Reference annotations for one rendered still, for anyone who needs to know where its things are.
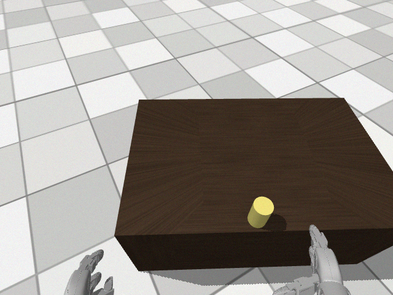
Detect can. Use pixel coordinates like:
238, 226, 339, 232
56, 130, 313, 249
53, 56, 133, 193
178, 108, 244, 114
247, 197, 274, 228

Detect left robot hand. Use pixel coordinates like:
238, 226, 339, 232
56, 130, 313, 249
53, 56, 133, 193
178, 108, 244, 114
64, 250, 114, 295

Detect right robot arm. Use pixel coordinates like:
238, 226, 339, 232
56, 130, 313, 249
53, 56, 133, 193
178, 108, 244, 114
317, 281, 351, 295

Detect right robot hand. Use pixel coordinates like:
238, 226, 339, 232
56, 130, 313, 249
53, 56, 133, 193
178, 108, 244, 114
273, 224, 343, 295

